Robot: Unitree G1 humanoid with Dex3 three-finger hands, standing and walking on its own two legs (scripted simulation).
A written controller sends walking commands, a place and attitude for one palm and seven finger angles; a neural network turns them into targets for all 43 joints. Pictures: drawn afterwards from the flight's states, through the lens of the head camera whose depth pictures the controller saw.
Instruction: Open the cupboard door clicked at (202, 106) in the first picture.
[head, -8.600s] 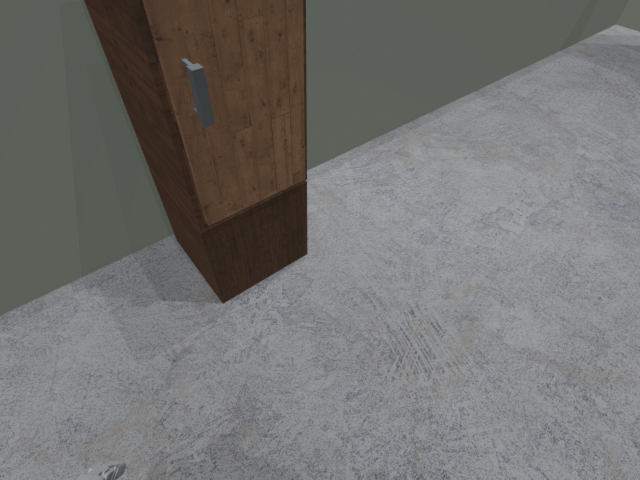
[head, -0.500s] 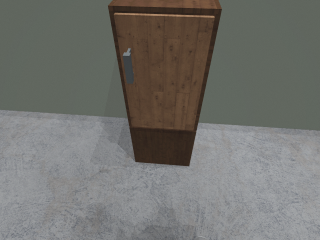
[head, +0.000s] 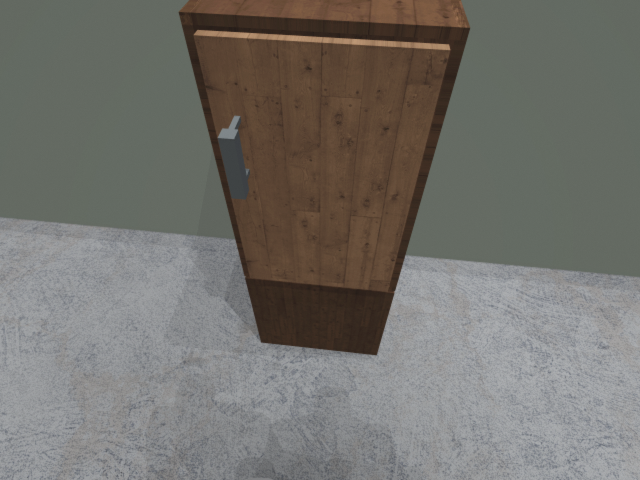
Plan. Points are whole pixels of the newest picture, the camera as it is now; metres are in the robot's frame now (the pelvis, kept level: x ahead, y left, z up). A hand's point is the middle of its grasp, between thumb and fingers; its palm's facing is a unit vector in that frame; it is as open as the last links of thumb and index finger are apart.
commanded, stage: come to a stop and stand still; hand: left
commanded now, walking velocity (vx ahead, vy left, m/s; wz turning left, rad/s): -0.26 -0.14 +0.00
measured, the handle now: (238, 157) +0.58 +0.20 +0.06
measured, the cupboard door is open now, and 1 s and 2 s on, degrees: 0 0 0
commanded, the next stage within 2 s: look again from close up in 0.98 s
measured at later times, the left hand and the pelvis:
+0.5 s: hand out of the picture +0.04 +0.17 -0.18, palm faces +0.03 -0.96 -0.26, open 7.4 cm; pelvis -0.03 -0.02 -0.02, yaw +0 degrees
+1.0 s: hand out of the picture -0.06 +0.13 -0.18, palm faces +0.06 -0.98 -0.18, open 7.4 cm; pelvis -0.06 -0.04 -0.01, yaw +1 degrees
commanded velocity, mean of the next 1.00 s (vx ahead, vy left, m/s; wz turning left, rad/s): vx -0.03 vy -0.02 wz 0.00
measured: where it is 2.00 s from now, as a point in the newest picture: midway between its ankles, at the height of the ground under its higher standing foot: outside the picture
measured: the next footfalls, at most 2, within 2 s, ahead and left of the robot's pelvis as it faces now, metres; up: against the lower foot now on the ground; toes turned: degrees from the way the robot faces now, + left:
right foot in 0.34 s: +0.04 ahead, -0.13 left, +0.00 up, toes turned -4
